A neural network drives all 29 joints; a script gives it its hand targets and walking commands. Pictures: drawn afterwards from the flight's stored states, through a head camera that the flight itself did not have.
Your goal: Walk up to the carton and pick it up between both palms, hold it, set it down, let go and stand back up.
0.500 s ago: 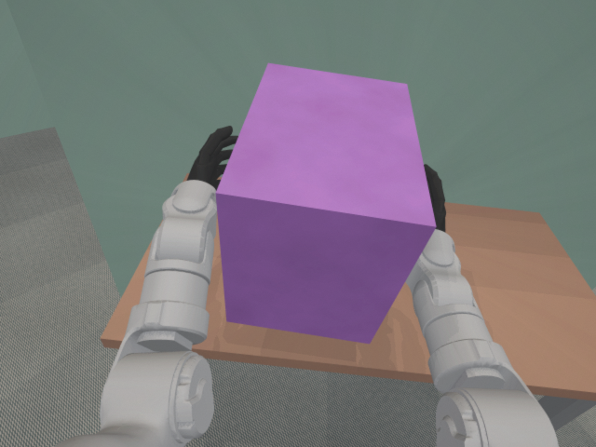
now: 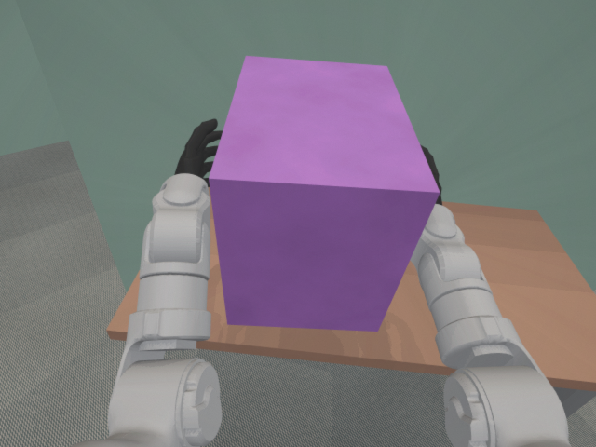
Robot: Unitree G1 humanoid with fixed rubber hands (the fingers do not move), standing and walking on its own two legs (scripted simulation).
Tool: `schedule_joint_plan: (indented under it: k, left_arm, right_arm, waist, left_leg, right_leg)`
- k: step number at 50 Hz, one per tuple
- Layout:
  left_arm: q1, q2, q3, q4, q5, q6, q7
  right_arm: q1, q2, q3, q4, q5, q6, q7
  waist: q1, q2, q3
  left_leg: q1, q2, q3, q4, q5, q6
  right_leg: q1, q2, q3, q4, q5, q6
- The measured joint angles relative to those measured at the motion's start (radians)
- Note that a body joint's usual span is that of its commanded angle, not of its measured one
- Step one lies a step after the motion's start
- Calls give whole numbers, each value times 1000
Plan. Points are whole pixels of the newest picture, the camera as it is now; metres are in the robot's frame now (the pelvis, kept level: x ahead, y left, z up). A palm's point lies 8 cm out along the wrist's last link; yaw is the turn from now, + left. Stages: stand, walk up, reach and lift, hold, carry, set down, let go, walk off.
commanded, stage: reach and lift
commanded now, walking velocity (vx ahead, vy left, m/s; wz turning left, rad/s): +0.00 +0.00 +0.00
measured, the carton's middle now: (310, 190) +0.42 -0.02 +0.18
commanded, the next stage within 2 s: hold in 1.18 s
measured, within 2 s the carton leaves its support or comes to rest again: neither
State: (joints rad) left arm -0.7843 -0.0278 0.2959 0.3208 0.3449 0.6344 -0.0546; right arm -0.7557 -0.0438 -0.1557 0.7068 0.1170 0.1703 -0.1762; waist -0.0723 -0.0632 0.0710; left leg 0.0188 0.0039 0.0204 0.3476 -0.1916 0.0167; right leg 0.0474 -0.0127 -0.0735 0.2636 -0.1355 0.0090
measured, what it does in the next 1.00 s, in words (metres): stands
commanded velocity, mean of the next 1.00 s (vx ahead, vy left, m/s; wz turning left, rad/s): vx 0.00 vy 0.00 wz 0.00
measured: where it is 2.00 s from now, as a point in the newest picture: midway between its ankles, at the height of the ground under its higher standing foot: outside the picture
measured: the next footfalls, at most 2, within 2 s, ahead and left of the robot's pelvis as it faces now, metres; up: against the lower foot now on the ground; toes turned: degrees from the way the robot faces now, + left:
none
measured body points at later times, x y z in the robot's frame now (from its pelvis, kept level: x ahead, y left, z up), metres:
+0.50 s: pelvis -0.02 -0.03 +0.00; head -0.07 +0.00 +0.45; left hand +0.38 +0.13 +0.23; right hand +0.38 -0.17 +0.22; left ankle +0.01 +0.10 -0.75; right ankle +0.02 -0.12 -0.75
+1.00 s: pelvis -0.01 -0.01 +0.00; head -0.06 +0.01 +0.44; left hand +0.39 +0.13 +0.23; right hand +0.39 -0.17 +0.23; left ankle +0.01 +0.10 -0.75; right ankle +0.02 -0.12 -0.75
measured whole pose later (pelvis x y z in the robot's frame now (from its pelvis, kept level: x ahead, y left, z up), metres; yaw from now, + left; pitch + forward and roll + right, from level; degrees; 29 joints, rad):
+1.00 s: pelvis -0.01 -0.01 +0.00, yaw +0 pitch -8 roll -1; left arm -0.79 0.00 0.30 0.24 0.29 0.78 -0.03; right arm -0.84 -0.09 -0.09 0.65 0.21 0.37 -0.21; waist -0.08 -0.06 0.01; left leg -0.04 0.02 0.01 0.37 -0.19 0.00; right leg -0.01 0.00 -0.09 0.31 -0.15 -0.01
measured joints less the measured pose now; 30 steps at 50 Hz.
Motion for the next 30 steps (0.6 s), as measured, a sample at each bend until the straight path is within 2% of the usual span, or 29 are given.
schedule_joint_plan:
  k: [5, 12, 20, 30]
  left_arm:
    - [49, -15, -3, -71, 6, 39, 3]
    - [73, -9, -27, -113, -32, 81, 36]
    - [9, 15, 3, -47, -57, 99, 39]
    - [-45, 41, 36, 8, -54, 100, 8]
  right_arm:
    - [17, -10, 37, -35, 23, 36, -2]
    - [19, -13, 44, -64, 34, 80, 2]
    - [-49, -1, 0, -33, -5, 133, 3]
    - [-104, -4, 4, -8, 1, 166, -19]
  waist:
    - [-8, -9, 13]
    - [2, -8, -1]
    - [8, -4, -40]
    - [-2, -4, -57]
  left_leg:
    - [3, 5, -11, 9, 0, -6]
    - [-31, 16, -10, 22, 7, -17]
    - [-63, 16, -15, 5, 28, -23]
    - [-61, 15, -29, -5, 33, -28]
  right_leg:
    - [3, 5, -10, 15, -6, -8]
    - [-40, 14, -10, 43, -7, -21]
    - [-86, 14, -15, 61, -7, -30]
    - [-80, 13, -29, 54, -9, -32]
